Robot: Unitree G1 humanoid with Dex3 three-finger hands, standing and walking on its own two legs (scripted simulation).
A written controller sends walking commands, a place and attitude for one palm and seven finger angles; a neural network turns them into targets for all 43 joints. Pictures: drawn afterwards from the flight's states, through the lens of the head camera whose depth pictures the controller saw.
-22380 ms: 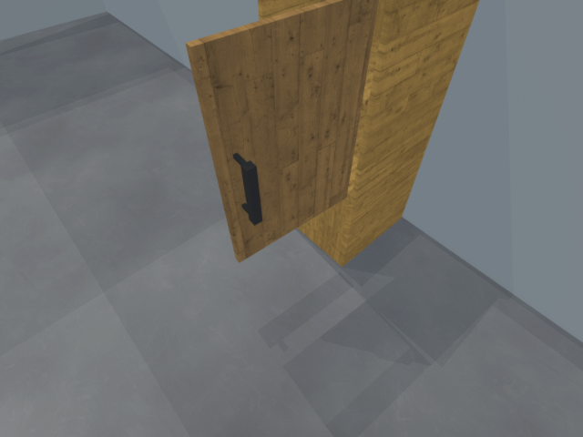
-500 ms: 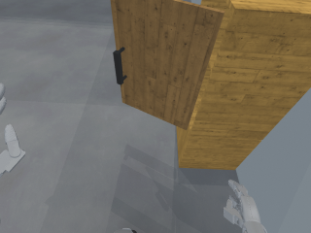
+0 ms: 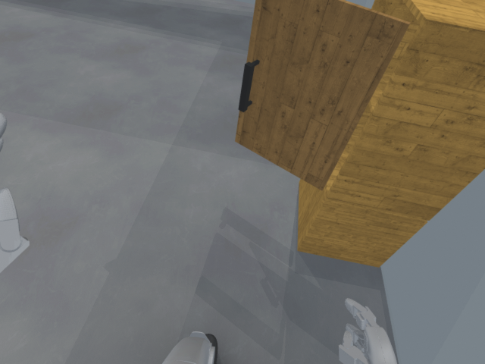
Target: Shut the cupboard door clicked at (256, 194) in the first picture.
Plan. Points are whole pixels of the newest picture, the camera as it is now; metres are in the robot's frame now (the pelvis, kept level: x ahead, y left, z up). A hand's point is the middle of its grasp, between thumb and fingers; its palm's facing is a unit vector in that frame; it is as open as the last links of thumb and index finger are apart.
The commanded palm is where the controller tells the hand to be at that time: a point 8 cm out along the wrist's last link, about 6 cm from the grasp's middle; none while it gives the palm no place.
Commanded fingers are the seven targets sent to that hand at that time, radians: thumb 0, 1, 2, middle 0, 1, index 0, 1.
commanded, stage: stop stepping back and stand still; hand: left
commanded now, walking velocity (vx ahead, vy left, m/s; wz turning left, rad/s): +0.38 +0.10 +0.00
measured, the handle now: (249, 86) +0.95 +0.10 -0.04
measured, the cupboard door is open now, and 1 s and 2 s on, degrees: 64 64 64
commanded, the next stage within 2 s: let the arm hang, fingers relaxed in 1.26 s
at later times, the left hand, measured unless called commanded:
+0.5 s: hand (9, 237) +0.17 +0.28 +0.20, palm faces +0.34 -0.76 -0.56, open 7.4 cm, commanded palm +0.12 +0.32 +0.20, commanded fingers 0.00 0.90 0.90 -0.20 -0.30 -0.20 -0.30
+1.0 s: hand (38, 184) +0.23 +0.29 +0.20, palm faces +0.38 -0.78 -0.51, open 7.4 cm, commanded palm +0.18 +0.33 +0.20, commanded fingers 0.00 0.90 0.90 -0.20 -0.30 -0.20 -0.30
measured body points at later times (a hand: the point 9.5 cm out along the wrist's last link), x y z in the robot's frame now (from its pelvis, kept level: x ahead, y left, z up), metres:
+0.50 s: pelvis -0.05 +0.04 +0.01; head -0.06 +0.05 +0.46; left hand +0.15 +0.32 +0.23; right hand +0.02 -0.23 -0.09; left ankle -0.01 +0.17 -0.69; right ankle -0.06 -0.05 -0.72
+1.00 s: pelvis +0.00 +0.04 +0.02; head +0.02 +0.04 +0.47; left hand +0.21 +0.33 +0.23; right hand +0.16 -0.18 -0.07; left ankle +0.05 +0.17 -0.72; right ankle -0.06 -0.05 -0.72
